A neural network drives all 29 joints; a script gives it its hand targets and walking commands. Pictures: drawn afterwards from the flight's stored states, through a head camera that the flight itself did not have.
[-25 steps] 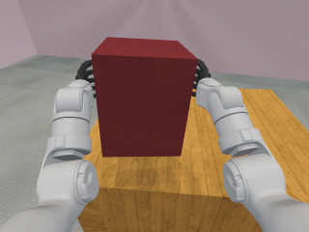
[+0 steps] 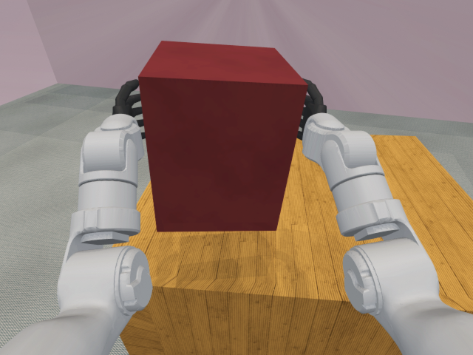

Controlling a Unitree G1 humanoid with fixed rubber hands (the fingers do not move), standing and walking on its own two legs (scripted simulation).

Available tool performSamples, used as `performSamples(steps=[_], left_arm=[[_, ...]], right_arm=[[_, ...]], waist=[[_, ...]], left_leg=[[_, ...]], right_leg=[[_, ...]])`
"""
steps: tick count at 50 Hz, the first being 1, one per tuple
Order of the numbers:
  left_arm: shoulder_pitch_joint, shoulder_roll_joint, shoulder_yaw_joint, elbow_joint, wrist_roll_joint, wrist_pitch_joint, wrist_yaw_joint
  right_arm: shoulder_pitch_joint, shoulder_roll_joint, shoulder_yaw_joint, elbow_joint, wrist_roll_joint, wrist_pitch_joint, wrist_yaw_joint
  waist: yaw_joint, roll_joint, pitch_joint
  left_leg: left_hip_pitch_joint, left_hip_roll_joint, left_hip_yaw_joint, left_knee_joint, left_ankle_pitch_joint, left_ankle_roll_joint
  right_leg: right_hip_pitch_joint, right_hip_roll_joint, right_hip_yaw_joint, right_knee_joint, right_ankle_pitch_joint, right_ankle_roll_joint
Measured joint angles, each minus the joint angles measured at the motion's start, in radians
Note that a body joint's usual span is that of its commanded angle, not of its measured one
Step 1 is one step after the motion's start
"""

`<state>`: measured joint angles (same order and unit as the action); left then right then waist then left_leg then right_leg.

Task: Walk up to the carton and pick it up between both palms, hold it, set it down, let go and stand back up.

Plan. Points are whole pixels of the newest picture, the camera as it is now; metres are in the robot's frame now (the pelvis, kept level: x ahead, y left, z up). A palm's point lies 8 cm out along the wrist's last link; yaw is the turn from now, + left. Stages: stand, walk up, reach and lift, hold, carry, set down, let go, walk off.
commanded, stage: hold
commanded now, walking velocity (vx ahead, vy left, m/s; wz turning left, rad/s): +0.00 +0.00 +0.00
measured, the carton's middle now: (218, 135) +0.40 +0.02 +0.25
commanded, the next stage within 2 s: set down in 1.94 s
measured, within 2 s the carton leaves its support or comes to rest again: neither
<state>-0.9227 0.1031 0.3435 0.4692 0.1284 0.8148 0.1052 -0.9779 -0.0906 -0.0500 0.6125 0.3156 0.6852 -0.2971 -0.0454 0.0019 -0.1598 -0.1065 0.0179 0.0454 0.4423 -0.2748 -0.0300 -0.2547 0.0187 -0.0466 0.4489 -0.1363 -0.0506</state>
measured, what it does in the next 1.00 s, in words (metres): stands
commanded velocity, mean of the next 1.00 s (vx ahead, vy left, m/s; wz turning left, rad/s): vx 0.00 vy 0.00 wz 0.00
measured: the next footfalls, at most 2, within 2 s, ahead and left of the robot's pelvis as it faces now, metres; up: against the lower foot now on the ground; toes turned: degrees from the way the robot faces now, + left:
none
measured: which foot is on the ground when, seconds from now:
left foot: down 0.00-1.00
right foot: down 0.00-1.00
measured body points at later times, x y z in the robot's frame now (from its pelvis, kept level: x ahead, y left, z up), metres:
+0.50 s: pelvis +0.00 +0.00 +0.00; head -0.09 -0.01 +0.44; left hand +0.39 +0.16 +0.29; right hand +0.38 -0.13 +0.29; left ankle -0.02 +0.13 -0.74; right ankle +0.07 -0.08 -0.74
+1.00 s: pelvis +0.00 +0.00 +0.00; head -0.09 -0.01 +0.44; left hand +0.39 +0.16 +0.28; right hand +0.39 -0.13 +0.29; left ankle -0.02 +0.13 -0.74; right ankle +0.07 -0.08 -0.74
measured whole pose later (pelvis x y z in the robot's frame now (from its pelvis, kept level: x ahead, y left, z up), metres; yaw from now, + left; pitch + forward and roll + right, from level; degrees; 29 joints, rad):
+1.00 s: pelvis +0.00 +0.00 +0.00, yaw +0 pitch -4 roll +1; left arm -0.99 0.12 0.37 0.63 0.17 0.78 0.08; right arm -1.09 -0.11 -0.05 0.78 0.31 0.69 -0.29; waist -0.05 0.00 -0.16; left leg -0.10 0.02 0.05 0.44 -0.27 -0.03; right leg -0.25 0.02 -0.05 0.45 -0.14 -0.05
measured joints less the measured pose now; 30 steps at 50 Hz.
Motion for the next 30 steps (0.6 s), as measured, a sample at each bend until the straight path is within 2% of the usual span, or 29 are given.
performSamples(steps=[2,8,11,14,19,22,30], left_arm=[[-0.010,0.001,0.000,-0.001,0.000,-0.006,0.000],[-0.040,0.005,0.011,0.131,0.031,-0.018,-0.024],[-0.031,0.004,0.011,0.158,0.032,-0.008,-0.026],[-0.020,0.004,0.011,0.144,0.031,0.002,-0.023],[-0.005,0.004,-0.003,0.040,0.004,0.007,-0.003],[-0.019,0.006,-0.003,0.028,0.003,-0.004,-0.003],[-0.043,0.010,0.002,0.165,0.018,-0.027,-0.017]], right_arm=[[-0.016,-0.006,0.000,-0.001,0.000,0.000,0.000],[-0.088,-0.021,0.000,0.135,0.000,0.027,0.001],[-0.077,-0.016,0.000,0.160,0.000,0.035,0.002],[-0.047,-0.006,0.000,0.142,0.000,0.032,0.002],[0.002,0.001,0.000,0.027,0.000,0.013,0.000],[-0.012,-0.005,0.000,0.013,0.000,0.002,0.000],[-0.092,-0.023,0.000,0.162,0.000,0.025,0.002]], waist=[[0.000,0.000,0.000],[0.000,0.000,0.000],[0.000,0.000,0.000],[0.000,0.000,0.000],[0.000,0.000,0.000],[0.000,0.001,-0.001],[0.000,0.002,-0.001]], left_leg=[[0.002,0.000,0.000,0.000,0.000,0.000],[0.006,0.000,0.000,0.000,0.000,0.000],[0.006,0.000,0.000,0.000,0.000,0.000],[0.005,0.000,0.000,0.000,0.000,0.000],[0.005,0.000,0.000,0.000,0.000,0.000],[0.005,0.000,0.000,0.000,0.000,0.000],[0.005,0.000,0.000,0.000,0.000,0.000]], right_leg=[[0.002,0.000,0.000,0.000,0.000,0.000],[0.006,0.000,0.000,0.000,0.000,0.000],[0.006,0.000,0.000,0.000,0.000,0.000],[0.005,0.000,0.000,0.000,0.000,0.000],[0.005,0.000,0.000,0.000,0.000,0.000],[0.005,0.000,0.000,0.000,0.000,0.000],[0.006,0.000,0.000,0.000,0.000,0.000]])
